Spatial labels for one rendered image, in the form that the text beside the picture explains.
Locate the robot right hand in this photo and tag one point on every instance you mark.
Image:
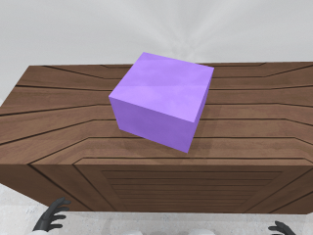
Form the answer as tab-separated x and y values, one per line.
281	227

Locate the carton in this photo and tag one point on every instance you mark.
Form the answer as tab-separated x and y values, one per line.
161	99

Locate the pedestal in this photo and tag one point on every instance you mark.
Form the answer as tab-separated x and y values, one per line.
252	151

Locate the robot left hand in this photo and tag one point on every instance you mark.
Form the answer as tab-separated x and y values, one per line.
45	220

